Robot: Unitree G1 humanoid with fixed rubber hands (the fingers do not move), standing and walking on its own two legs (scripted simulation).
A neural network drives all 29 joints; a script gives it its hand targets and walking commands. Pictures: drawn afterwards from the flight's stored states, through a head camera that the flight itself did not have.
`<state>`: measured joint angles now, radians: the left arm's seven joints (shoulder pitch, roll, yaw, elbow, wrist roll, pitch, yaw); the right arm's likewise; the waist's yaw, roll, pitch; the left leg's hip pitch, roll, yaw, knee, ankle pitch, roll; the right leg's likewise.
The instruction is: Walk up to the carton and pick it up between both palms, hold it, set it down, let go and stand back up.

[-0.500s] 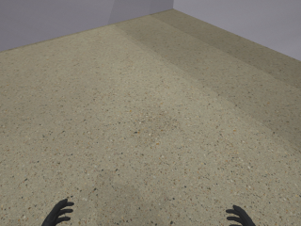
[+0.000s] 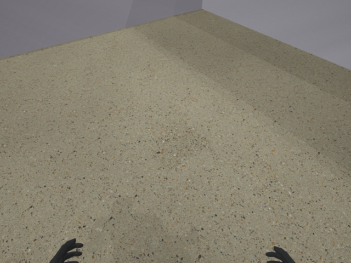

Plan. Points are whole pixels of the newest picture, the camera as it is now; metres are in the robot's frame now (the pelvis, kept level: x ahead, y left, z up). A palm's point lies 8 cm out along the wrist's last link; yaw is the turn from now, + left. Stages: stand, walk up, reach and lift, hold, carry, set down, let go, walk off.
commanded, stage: stand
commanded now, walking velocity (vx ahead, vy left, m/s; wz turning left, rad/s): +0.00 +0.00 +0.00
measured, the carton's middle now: out of the picture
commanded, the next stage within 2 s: none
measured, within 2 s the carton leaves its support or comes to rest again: neither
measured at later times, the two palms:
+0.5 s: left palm out of the picture +0.12 +0.28 -0.08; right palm out of the picture +0.10 -0.26 -0.11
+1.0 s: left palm out of the picture +0.11 +0.28 -0.09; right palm out of the picture +0.10 -0.26 -0.11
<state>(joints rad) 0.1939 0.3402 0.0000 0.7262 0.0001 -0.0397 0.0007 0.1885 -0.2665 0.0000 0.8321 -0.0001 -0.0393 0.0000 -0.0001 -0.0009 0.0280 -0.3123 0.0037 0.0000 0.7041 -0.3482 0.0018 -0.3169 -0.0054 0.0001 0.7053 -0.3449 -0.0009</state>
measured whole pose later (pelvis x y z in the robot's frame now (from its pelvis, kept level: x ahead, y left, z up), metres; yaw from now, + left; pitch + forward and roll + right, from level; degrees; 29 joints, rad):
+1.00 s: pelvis -0.01 +0.00 +0.01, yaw +0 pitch -2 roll +0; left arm 0.18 0.34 0.00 0.84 0.00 -0.04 0.00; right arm 0.13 -0.27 0.00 0.95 0.00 -0.04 0.00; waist 0.00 0.00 0.04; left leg -0.31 0.00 0.00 0.64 -0.30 0.00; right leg -0.32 -0.01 0.00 0.65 -0.30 0.00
